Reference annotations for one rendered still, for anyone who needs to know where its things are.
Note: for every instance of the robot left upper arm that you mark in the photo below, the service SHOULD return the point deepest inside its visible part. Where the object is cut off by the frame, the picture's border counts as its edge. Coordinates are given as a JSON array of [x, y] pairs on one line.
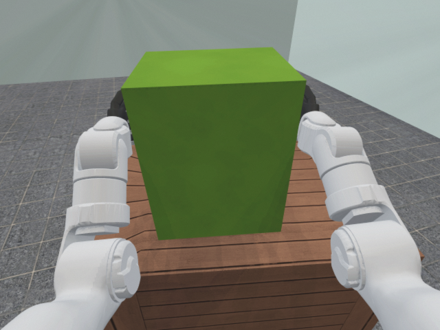
[[92, 280]]

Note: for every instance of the left robot forearm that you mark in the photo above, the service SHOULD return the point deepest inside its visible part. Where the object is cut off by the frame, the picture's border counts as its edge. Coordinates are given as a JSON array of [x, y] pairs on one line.
[[99, 204]]

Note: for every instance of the right robot hand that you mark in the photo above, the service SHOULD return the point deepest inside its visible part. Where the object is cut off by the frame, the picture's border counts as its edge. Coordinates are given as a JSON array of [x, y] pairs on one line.
[[309, 102]]

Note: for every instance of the robot right upper arm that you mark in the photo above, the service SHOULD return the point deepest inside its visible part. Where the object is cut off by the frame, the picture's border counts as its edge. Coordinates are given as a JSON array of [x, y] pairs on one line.
[[379, 260]]

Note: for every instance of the carton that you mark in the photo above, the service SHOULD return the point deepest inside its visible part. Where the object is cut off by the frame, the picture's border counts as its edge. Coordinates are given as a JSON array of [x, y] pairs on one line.
[[215, 133]]

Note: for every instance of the right robot forearm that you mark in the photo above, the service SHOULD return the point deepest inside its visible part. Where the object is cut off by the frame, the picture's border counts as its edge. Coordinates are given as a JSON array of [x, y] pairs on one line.
[[353, 195]]

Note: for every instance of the pedestal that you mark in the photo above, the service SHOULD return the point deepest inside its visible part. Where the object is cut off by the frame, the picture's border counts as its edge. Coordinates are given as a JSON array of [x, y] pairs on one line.
[[265, 281]]

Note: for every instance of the left robot hand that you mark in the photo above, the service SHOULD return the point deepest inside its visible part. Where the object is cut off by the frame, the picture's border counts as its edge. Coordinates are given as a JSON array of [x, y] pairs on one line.
[[118, 108]]

